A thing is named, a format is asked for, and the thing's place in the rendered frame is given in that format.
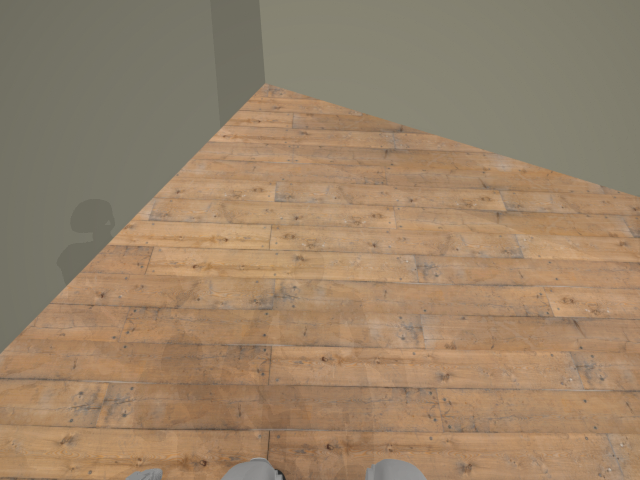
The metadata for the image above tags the left robot shin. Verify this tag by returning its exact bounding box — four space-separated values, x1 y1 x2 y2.
250 458 275 470

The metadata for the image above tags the robot right thigh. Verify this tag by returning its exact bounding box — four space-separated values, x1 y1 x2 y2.
365 459 427 480

